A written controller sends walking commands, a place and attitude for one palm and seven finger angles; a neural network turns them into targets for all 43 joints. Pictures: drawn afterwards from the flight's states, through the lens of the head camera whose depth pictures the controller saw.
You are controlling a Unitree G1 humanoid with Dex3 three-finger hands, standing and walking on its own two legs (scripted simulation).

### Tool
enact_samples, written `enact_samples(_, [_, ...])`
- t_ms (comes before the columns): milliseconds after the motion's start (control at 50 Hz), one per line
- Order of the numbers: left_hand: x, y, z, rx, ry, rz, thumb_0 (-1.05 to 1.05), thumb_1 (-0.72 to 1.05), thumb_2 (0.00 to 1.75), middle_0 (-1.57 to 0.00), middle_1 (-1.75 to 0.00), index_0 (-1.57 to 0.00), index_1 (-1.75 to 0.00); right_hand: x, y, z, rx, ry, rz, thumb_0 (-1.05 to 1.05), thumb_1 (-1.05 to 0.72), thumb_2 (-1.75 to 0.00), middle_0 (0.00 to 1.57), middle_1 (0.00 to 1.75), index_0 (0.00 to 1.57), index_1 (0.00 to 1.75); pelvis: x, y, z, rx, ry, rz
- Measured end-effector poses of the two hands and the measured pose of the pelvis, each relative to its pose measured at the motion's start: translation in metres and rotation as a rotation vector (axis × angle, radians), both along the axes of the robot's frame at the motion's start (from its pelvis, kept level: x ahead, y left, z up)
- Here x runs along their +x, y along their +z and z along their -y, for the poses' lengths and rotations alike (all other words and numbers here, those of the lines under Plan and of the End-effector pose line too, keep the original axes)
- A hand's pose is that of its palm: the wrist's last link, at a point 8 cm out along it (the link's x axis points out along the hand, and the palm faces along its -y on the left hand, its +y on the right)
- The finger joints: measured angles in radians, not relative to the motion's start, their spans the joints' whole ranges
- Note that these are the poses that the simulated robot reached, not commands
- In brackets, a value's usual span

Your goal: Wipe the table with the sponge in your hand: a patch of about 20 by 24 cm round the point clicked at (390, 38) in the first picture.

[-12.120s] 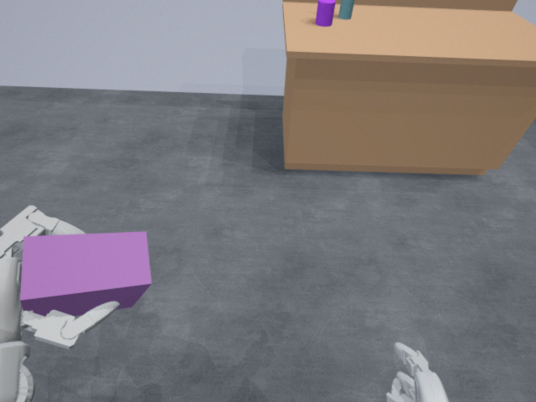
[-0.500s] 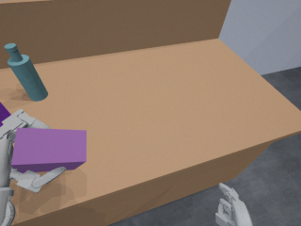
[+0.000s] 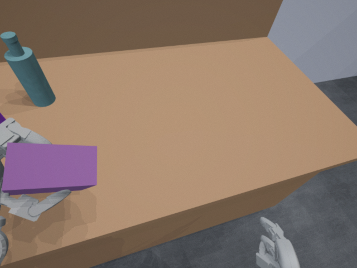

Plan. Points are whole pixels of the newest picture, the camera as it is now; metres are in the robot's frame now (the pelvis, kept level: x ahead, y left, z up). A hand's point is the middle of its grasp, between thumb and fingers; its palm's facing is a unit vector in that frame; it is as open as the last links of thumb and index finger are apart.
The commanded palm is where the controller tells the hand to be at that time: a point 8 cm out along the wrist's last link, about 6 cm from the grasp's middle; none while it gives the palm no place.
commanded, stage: come to a stop and stand still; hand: left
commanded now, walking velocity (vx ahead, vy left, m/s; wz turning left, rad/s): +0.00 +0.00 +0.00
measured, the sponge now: (63, 170) +0.24 +0.22 +0.14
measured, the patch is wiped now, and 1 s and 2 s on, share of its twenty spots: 0.00 0.00 0.00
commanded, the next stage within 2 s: look again from close up in 0.30 s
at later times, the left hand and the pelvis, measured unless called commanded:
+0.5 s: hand (21, 171) +0.22 +0.27 +0.16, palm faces +0.38 -0.85 -0.36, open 10.3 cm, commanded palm +0.16 +0.30 +0.17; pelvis +0.00 +0.02 +0.00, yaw +0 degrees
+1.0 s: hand (35, 174) +0.22 +0.25 +0.16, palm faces +0.37 -0.86 -0.36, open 10.3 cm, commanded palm +0.15 +0.28 +0.17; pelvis -0.01 +0.00 +0.00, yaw -2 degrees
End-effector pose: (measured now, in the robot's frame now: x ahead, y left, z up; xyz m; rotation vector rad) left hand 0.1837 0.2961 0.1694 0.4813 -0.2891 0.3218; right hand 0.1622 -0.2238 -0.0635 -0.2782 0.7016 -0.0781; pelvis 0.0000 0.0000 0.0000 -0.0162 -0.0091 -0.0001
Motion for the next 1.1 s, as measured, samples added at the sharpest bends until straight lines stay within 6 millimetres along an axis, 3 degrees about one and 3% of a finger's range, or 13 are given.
enact_samples(100, [0.003,0.006,-0.002,-0.023,-0.002,0.049,-0.01,-0.51,1.02,-0.7,-1.36,-0.71,-1.36,0.017,0.007,-0.014,0.014,0.022,0.043,0.02,-0.9,-0.9,0.2,0.3,0.2,0.3,0.004,0.0,-0.007,-0.003,-0.003,0.0])
enact_samples(200, [0.005,0.0,-0.005,-0.038,-0.018,0.023,-0.01,-0.51,1.02,-0.7,-1.36,-0.71,-1.36,0.028,0.013,-0.027,0.027,0.029,0.077,0.02,-0.9,-0.9,0.2,0.3,0.2,0.3,0.006,0.0,-0.012,-0.005,-0.004,-0.002])
enact_samples(380, [-0.001,-0.002,-0.015,-0.039,-0.003,0.013,-0.01,-0.51,1.02,-0.7,-1.36,-0.71,-1.35,0.025,0.013,-0.035,0.019,0.037,0.064,0.01,-0.9,-0.9,0.2,0.3,0.2,0.3,0.004,0.0,-0.018,-0.008,0.004,0.001])
enact_samples(680, [-0.012,-0.002,-0.013,-0.035,0.0,0.005,-0.01,-0.51,1.02,-0.7,-1.36,-0.71,-1.35,-0.002,0.005,-0.025,0.012,-0.004,0.018,0.02,-0.9,-0.9,0.2,0.3,0.2,0.3,-0.005,0.0,-0.019,-0.009,0.008,0.009])
enact_samples(900, [-0.013,-0.003,-0.007,-0.033,0.002,-0.006,-0.01,-0.51,1.02,-0.69,-1.36,-0.71,-1.35,-0.007,0.004,-0.016,0.019,-0.022,0.025,0.02,-0.9,-0.9,0.2,0.3,0.2,0.3,-0.009,0.0,-0.013,-0.004,-0.014,0.007])
enact_samples(1100, [-0.005,0.002,0.025,-0.033,-0.038,0.018,-0.01,-0.51,1.02,-0.69,-1.36,-0.71,-1.35,-0.006,0.002,0.002,0.064,-0.03,0.056,0.02,-0.9,-0.9,0.2,0.3,0.2,0.3,-0.014,-0.004,0.011,0.007,-0.029,0.012])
